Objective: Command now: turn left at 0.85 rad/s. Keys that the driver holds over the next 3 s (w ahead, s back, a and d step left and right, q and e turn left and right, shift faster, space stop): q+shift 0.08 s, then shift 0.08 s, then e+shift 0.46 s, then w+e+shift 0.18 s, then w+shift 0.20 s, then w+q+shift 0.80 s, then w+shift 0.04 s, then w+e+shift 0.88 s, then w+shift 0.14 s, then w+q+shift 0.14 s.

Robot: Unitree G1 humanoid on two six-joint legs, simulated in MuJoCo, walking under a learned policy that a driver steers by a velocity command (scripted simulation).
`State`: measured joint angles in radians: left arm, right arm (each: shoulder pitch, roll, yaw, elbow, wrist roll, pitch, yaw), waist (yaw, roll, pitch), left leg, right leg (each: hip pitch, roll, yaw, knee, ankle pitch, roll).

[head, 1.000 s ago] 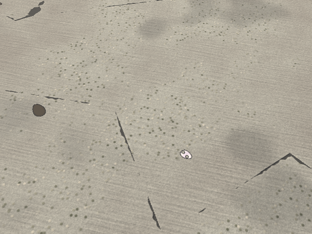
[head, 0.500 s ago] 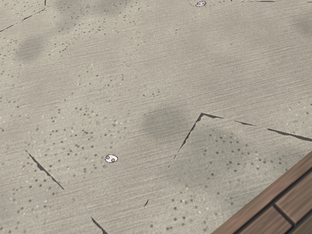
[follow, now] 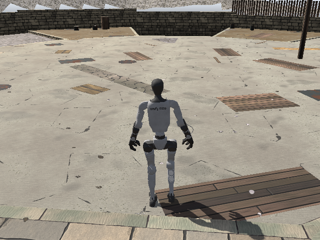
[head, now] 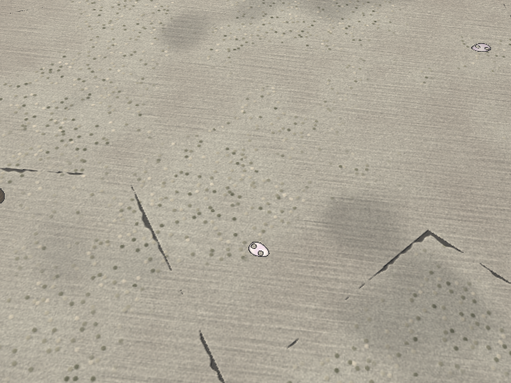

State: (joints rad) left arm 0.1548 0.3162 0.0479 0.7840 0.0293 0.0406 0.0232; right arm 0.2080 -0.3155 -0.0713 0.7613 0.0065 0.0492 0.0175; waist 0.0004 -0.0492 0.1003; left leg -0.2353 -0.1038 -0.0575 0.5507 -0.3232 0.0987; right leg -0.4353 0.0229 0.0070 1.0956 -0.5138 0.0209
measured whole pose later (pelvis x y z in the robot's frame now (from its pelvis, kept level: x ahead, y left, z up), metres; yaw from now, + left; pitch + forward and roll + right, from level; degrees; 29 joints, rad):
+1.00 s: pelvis +0.17 +0.00 +0.02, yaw -21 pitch +3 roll -1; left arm 0.12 0.34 0.07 0.74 0.05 0.01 -0.07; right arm 0.39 -0.31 -0.03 0.84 -0.03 -0.08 0.00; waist -0.07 -0.04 -0.06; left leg -0.07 -0.01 -0.01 0.30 -0.28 0.04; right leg -0.64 0.06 0.15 1.08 -0.16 -0.02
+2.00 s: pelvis +0.94 -0.14 +0.00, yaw +16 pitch +1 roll +1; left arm 0.04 0.26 -0.02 0.63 0.03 -0.06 -0.03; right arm 0.43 -0.29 -0.05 0.86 0.00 -0.11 0.02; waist -0.08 -0.03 0.04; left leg 0.13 -0.19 -0.10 0.17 -0.29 0.19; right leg -0.74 -0.14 -0.03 0.66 0.12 -0.03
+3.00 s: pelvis +1.88 -0.18 -0.02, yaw -24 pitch +2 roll +2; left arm -0.08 0.28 -0.01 0.60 0.06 -0.05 -0.06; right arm 0.58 -0.26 -0.01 0.97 -0.02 -0.08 0.00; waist -0.10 -0.04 0.02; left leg 0.18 0.06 0.17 0.46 -0.44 -0.01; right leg -0.56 0.03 -0.06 0.61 -0.14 -0.16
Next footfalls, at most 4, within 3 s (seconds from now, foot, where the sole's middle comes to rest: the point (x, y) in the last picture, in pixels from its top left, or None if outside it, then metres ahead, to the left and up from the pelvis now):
0.38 right None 0.14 -0.10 -0.77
0.78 left None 0.17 0.11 -0.77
1.22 right None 0.38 -0.25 -0.77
1.68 left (299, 240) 0.83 -0.14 -0.77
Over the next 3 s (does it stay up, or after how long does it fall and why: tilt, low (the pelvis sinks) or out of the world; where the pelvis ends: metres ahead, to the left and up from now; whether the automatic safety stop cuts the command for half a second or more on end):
stays up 1.88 -0.18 -0.02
